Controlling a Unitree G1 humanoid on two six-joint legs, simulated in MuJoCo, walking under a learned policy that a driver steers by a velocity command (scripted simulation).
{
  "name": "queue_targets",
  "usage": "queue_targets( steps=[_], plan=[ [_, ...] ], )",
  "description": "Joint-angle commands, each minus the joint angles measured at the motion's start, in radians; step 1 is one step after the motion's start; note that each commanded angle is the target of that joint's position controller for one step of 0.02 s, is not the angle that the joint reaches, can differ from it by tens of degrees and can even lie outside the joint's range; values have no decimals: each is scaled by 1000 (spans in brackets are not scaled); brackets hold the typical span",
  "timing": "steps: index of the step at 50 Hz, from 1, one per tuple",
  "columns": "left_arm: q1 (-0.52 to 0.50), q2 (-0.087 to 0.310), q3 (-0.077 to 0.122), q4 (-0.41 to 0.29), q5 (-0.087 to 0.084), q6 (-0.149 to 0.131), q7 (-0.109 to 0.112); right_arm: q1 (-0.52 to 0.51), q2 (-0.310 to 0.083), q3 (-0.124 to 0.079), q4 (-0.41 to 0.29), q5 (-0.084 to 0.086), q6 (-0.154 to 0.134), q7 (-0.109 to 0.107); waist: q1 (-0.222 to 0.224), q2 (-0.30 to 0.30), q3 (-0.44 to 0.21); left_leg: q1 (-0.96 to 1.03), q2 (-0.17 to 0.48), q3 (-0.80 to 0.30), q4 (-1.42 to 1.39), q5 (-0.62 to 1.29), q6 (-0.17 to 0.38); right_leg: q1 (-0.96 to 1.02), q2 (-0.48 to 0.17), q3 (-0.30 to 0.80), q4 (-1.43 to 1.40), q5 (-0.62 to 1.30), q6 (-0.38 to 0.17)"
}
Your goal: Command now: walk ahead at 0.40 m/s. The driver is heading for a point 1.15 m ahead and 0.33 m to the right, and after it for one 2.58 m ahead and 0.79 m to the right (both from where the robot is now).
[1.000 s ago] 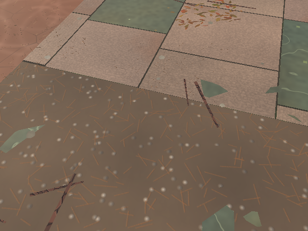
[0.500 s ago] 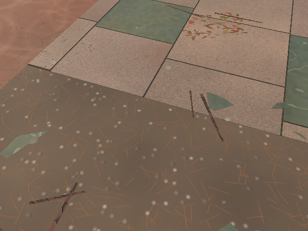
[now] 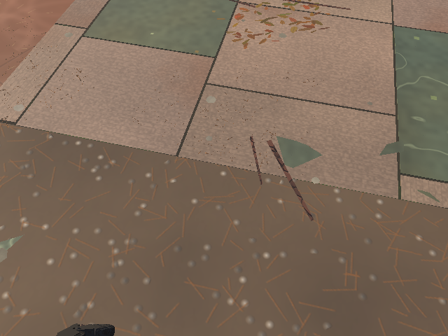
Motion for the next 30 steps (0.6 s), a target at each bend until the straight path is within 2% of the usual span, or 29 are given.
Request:
queue_targets(
  steps=[1,2,3,4,5,6,7,8,9,10,12,13,15,17,18,20,22,23,24,25,26,28,30],
  plan=[
    [-65,88,22,-82,6,-25,-15,14,-182,-39,-29,-3,11,-11,75,128,71,-42,280,-73,96,776,102,81,51,-19,-53,-32,-40],
    [30,120,38,-57,11,-27,-14,-1,-197,-44,-37,-10,20,-13,125,162,-7,-25,270,-67,210,976,82,207,89,-36,-38,-49,-58],
    [194,158,58,-5,12,-28,-9,-24,-191,-41,-47,-14,29,-12,208,161,-107,-57,224,-39,401,1060,48,409,113,-52,-69,30,-83],
    [342,210,71,34,30,-25,1,-19,-168,-30,-70,-23,27,-8,252,110,-235,-262,174,-30,650,823,9,723,-18,66,-7,292,-132],
    [411,288,80,57,56,-15,4,158,-21,12,-63,-30,12,9,166,-186,-441,-637,-18,-27,1110,-50,-59,1129,-345,490,6,554,-347],
    [435,208,63,66,42,-5,3,168,-83,-2,-19,-2,-10,16,202,-142,-571,-674,-60,-218,1288,-324,-61,1123,-368,664,-103,521,-388],
    [311,181,52,49,26,-2,5,50,-145,-21,-62,26,-20,17,178,-109,-385,-738,11,-203,1297,-284,-50,947,-321,490,-137,476,-331],
    [203,133,37,30,23,-4,11,-47,-151,-21,-92,26,-19,7,149,-23,-243,-746,70,-150,1227,-211,-51,769,-270,359,-170,463,-279],
    [149,100,24,29,26,-10,9,-91,-146,-28,-97,14,-8,-5,119,36,-152,-715,101,-121,1163,-171,-58,612,-229,275,-215,475,-253],
    [126,84,19,37,37,-17,8,-78,-135,-33,-98,3,8,-14,82,20,-127,-629,131,-120,1102,-133,-57,498,-199,217,-250,467,-235],
    [106,71,13,60,55,-20,2,-29,-69,-24,-89,-3,36,-21,37,-5,-110,-499,139,-109,967,-100,-61,352,-164,140,-292,475,-236],
    [93,79,13,68,61,-22,3,-28,-52,-20,-93,-4,45,-26,21,-24,-104,-464,139,-98,868,-88,-66,308,-150,104,-301,492,-235],
    [83,109,20,77,62,-15,15,-81,-60,-17,-114,-12,58,-33,25,-55,-124,-421,134,-82,694,-18,-73,296,-136,73,-305,451,-229],
    [99,136,26,87,49,2,26,-123,-95,-26,-121,-12,76,-33,41,-59,-153,-375,122,-69,603,96,-74,302,-138,85,-326,216,-215],
    [102,139,26,92,44,11,30,-143,-107,-31,-124,-11,86,-32,47,-57,-141,-355,120,-67,569,131,-71,284,-138,96,-342,45,-203],
    [95,124,19,100,34,26,36,-180,-111,-37,-128,-17,95,-32,43,-49,-83,-306,106,-50,465,186,-51,225,-113,110,-355,-301,-162],
    [132,79,3,122,30,32,38,-210,-122,-42,-135,-34,93,-33,43,-23,-18,-276,120,-68,340,205,-24,199,-68,117,-330,-490,-93],
    [169,63,-3,134,36,34,39,-216,-150,-45,-145,-36,88,-37,62,24,2,-272,175,-126,274,264,-4,200,-30,101,-279,-517,-49],
    [254,69,4,143,38,37,43,-254,-223,-60,-142,-20,84,-40,142,153,24,-346,194,-157,268,195,30,228,46,35,-251,-475,-16],
    [243,66,2,150,43,45,52,-264,-168,-54,-129,-14,78,-33,127,184,18,-445,168,-147,231,39,28,342,61,-3,-214,-394,5],
    [227,78,5,149,40,53,57,-270,-126,-44,-123,-17,71,-27,122,173,23,-479,149,-136,212,-8,10,387,59,-5,-192,-348,9],
    [226,83,7,158,37,63,66,-290,-117,-41,-119,-20,56,-20,121,151,4,-459,132,-119,226,97,-15,417,48,2,-171,-283,-1],
    [228,84,7,166,36,63,65,-269,-120,-42,-103,-12,46,-20,112,118,-32,-399,125,-106,263,226,-12,427,36,11,-166,-218,-5]
  ],
)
